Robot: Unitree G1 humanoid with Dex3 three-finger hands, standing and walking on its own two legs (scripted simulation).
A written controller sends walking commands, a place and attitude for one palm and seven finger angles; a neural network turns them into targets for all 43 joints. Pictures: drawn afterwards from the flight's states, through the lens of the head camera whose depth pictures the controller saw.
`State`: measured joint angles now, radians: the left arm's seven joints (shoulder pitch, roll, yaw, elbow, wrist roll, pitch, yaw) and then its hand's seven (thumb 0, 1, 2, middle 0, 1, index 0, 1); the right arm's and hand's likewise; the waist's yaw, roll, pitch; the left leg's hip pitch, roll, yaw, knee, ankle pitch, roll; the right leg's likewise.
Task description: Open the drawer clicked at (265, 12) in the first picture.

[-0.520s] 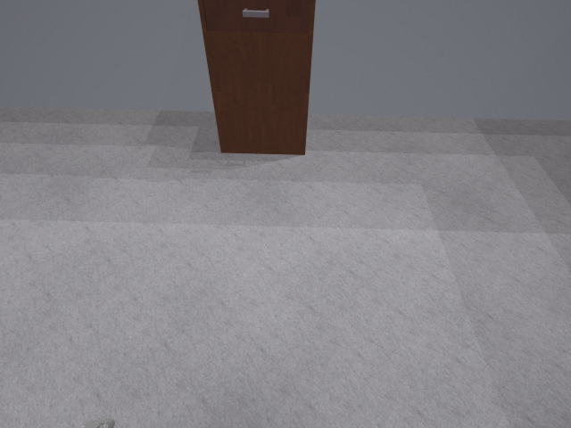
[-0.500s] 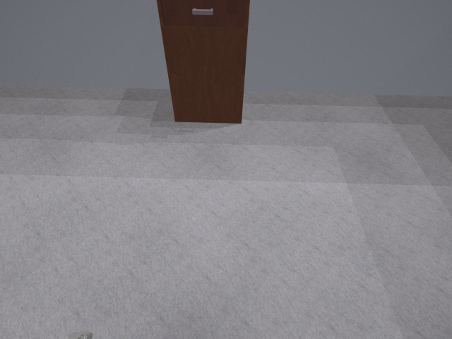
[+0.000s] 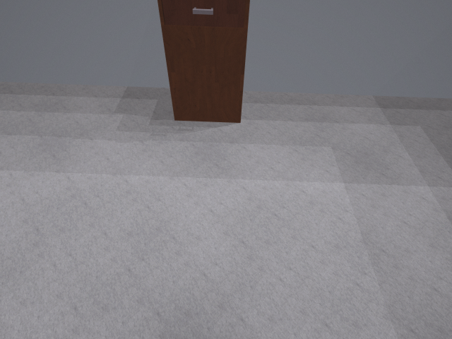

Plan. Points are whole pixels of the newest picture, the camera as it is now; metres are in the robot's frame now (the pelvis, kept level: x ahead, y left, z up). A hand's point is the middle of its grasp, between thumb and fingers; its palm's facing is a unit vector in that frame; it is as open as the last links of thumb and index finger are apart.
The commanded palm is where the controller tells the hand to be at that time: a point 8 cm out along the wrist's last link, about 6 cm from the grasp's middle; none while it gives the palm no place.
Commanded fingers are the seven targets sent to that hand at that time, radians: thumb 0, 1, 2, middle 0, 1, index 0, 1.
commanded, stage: stand and wait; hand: left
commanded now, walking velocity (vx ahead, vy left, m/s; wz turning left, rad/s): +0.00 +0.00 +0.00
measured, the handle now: (203, 10) +1.65 +0.23 -0.02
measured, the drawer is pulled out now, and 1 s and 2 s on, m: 0.00 0.00 0.00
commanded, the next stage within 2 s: look at it before walking up in 0.30 s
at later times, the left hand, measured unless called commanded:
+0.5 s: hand out of the picture +0.07 +0.24 -0.15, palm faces -0.03 -0.94 -0.33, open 7.4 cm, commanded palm none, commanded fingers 0.00 0.90 0.90 -0.20 -0.30 -0.20 -0.30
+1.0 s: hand out of the picture +0.07 +0.24 -0.16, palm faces -0.04 -0.94 -0.33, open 7.4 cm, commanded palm none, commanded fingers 0.00 0.90 0.90 -0.20 -0.30 -0.20 -0.30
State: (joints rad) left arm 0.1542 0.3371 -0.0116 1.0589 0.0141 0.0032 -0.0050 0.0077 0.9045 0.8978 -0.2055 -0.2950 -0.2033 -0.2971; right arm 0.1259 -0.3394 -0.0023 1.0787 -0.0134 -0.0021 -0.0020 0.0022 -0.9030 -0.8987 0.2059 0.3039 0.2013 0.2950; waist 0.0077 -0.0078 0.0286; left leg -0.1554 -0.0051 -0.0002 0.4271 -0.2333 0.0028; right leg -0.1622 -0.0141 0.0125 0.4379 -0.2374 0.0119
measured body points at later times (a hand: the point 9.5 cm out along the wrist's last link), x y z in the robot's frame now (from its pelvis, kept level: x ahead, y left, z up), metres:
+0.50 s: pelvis -0.01 -0.01 +0.00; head -0.01 -0.01 +0.45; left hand +0.07 +0.29 -0.13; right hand +0.07 -0.30 -0.13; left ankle +0.00 +0.12 -0.74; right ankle +0.00 -0.13 -0.74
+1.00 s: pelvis +0.00 +0.00 +0.00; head +0.01 +0.00 +0.45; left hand +0.08 +0.29 -0.13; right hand +0.08 -0.30 -0.13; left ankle +0.00 +0.12 -0.74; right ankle +0.00 -0.13 -0.74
